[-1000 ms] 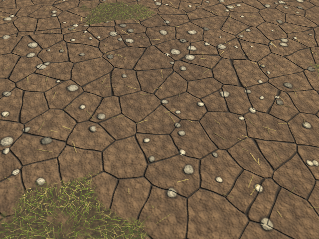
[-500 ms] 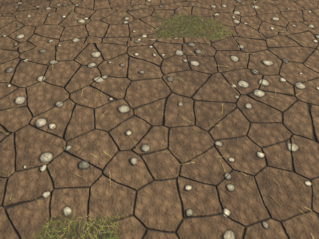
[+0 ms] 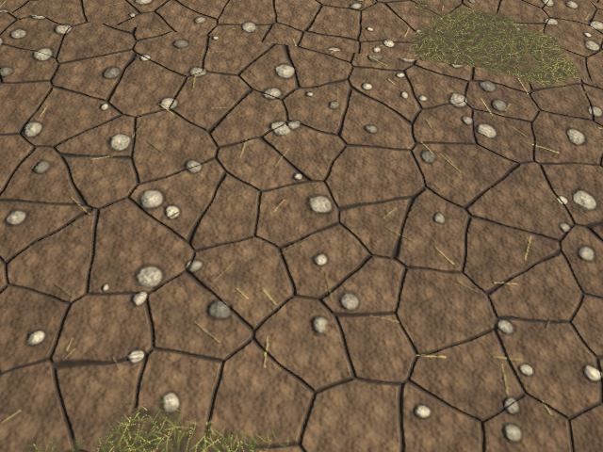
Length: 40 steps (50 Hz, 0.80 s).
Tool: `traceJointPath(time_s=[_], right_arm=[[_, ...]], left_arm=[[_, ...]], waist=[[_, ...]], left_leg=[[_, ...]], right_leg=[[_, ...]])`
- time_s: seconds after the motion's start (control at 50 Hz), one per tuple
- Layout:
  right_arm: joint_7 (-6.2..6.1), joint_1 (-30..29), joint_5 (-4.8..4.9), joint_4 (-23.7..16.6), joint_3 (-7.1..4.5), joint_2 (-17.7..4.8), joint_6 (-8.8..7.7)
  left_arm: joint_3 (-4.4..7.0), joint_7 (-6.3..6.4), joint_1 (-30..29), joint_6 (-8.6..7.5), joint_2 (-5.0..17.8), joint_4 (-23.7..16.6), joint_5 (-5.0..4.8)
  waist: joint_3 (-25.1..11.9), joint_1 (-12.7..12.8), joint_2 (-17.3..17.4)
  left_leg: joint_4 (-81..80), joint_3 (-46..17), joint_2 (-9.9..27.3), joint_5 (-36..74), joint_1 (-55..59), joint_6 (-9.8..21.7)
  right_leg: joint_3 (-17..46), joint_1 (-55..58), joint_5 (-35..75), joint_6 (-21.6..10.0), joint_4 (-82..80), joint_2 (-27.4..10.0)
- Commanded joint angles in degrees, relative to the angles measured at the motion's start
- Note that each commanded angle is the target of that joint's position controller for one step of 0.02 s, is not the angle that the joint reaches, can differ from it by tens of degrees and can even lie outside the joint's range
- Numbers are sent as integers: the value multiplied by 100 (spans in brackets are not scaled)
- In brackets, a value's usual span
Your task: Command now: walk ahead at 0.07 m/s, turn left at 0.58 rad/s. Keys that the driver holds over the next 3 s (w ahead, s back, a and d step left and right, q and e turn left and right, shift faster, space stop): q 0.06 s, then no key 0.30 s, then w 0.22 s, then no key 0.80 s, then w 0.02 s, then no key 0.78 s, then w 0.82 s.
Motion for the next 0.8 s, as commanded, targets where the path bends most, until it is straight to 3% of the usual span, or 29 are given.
traceJointPath(time_s=[0.02,0.1,0.18,0.22,0.24,0.26,0.28,0.3,0.32,0.34,0.36,0.38,0.4,0.42,0.44,0.48,0.52,0.54,0.56,0.58,0.6,0.62,0.64,0.66,0.7,0.76,0.8], right_arm=[[-136,-102,45,-506,-256,-968,22],[-185,-128,-5,-572,-219,-892,118],[-151,-44,-38,-571,-128,-761,172],[-153,-92,25,-571,-56,-663,212],[-160,130,12,-542,-14,-544,210],[-143,521,-75,-556,42,-328,180],[-139,175,-47,-708,-45,-616,116],[-148,21,-43,-667,-151,-976,90],[-154,14,10,-587,-195,-985,115],[-172,111,13,-467,-182,-845,182],[-180,155,0,-431,-145,-698,235],[-156,246,1,-373,-63,-455,256],[-117,208,12,-349,24,-240,253],[-74,-23,36,-386,83,-135,225],[-39,-304,65,-473,97,-153,183],[-10,-429,130,-512,55,-328,76],[3,-89,129,-311,33,-339,-49],[-1,93,113,-204,21,-336,-94],[-28,429,105,-123,-4,-414,-134],[-72,1059,82,9,-54,-621,-156],[-28,1163,-2,68,-218,-1256,-135],[-13,1189,-49,38,-177,-1037,-186],[-38,1100,-83,50,-96,-807,-231],[-54,941,-51,5,-64,-717,-253],[-86,651,53,-32,-39,-660,-211],[-126,497,11,22,-28,-643,-103],[-122,651,-3,118,-59,-754,-61]], left_arm=[[107,46,441,53,432,-178,-13],[97,4,271,11,438,-247,-48],[85,-98,371,-103,448,-269,-69],[78,-179,670,-169,397,-193,-43],[126,-192,749,-183,645,-204,47],[203,-166,599,-146,1102,-304,145],[160,-172,623,-120,908,-252,247],[133,-172,597,-141,761,-325,187],[149,-152,550,-143,768,-320,90],[136,-144,481,-140,731,-338,10],[111,-136,398,-127,661,-326,-48],[63,-140,437,-98,521,-269,-57],[40,-153,497,-58,430,-200,-63],[69,-154,602,-6,502,-152,-94],[121,-134,734,41,689,-124,-114],[176,-115,966,63,908,-86,-116],[181,-133,956,43,937,-79,-216],[147,-149,970,15,840,-64,-220],[70,-178,882,-48,603,-91,-183],[-57,-242,588,-142,167,-214,-89],[-99,-252,361,-277,29,-508,-87],[17,-238,-10,-353,513,-576,-103],[105,-269,112,-373,699,-544,-145],[113,-292,355,-348,632,-398,-151],[82,-340,379,-290,473,-336,-104],[-69,-439,310,-255,50,-311,-68],[-55,-459,213,-223,157,-343,-85]], waist=[[-1255,180,636],[-1073,65,891],[-1140,22,1014],[-1089,254,917],[-1064,194,574],[-1065,-198,-785],[-800,-21,-1548],[-786,153,-1116],[-786,151,-832],[-771,116,-651],[-733,76,-615],[-841,30,-569],[-818,84,-731],[-687,259,-974],[-517,422,-1177],[-395,510,-1182],[-316,304,-940],[-326,192,-849],[-539,19,-709],[-795,-240,-34],[-606,-172,1451],[-141,-392,1286],[-26,-238,1106],[-124,-95,984],[-121,3,801],[-341,60,813],[-466,-1,956]], left_leg=[[-683,-1652,1399,368,872,867],[-662,-1860,1314,-545,795,732],[-250,-2053,1404,451,996,714],[67,-1962,1207,693,892,467],[394,-1758,940,81,606,172],[1389,-946,142,-1776,0,-182],[2026,-445,-128,-2929,-531,-455],[2922,-559,42,-3037,-609,-623],[3417,-562,32,-2839,-777,-724],[3663,-577,82,-2688,-817,-839],[3690,-611,169,-2503,-798,-923],[3286,-415,279,-2264,-587,-965],[2654,-83,387,-2040,-390,-985],[2144,224,388,-1945,-199,-974],[1787,416,340,-2017,-90,-938],[1040,534,315,-2082,223,-786],[-156,652,286,-1168,995,-507],[-500,625,293,-958,1503,-368],[-502,281,590,-903,2276,-213],[-616,-633,1329,-1040,3137,8],[-1025,-2093,2229,-1469,3032,596],[-1277,-2582,2590,-894,2821,1038],[-1182,-2342,2593,59,2854,1085],[-1067,-1885,2379,892,2920,971],[-1058,-1197,2129,1969,2788,739],[-956,-237,1559,2663,1980,477],[-864,-181,1571,2730,1746,448]], right_leg=[[32,281,405,122,-482,97],[39,498,559,131,-1200,158],[-126,1108,323,-9,-1967,194],[-265,1869,1215,-229,-3290,185],[147,2359,1810,-440,-3653,-322],[1219,2788,3173,-969,-3754,-1402],[2076,2415,3463,-1844,-4004,-1995],[2064,2428,3384,-2034,-3995,-1967],[1711,2578,3414,-1883,-3867,-1732],[1366,2649,3450,-1710,-3772,-1512],[1181,2672,3527,-1625,-3717,-1415],[886,2650,2853,-1488,-3816,-1170],[673,2608,1756,-1354,-3990,-916],[604,2496,680,-1305,-4180,-749],[718,2395,66,-1349,-4338,-763],[969,2372,-391,-1464,-4417,-941],[967,2099,-521,-1459,-4356,-949],[911,1845,-395,-1371,-4238,-887],[773,1397,-270,-1162,-3935,-773],[209,635,-204,-835,-2775,-360],[-729,-265,-407,-513,-1852,309],[-527,-729,-1112,-401,-983,100],[-401,-985,-1168,-390,-348,-38],[-391,-973,-1012,-375,-88,-133],[-445,-851,-394,-302,-370,-260],[-763,484,668,-196,-1481,-38],[-858,1113,1178,-218,-1949,139]])
Next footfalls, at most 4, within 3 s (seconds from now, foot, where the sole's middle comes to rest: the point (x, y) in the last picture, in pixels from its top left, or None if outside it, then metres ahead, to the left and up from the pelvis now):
0.24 right None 0.12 -0.17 -0.77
0.56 left None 0.06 0.08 -0.77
0.90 right None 0.28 -0.13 -0.77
1.18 left None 0.19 0.11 -0.77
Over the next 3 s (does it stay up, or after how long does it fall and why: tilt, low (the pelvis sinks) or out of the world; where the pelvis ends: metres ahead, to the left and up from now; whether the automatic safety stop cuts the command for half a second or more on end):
stays up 0.50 -0.02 0.00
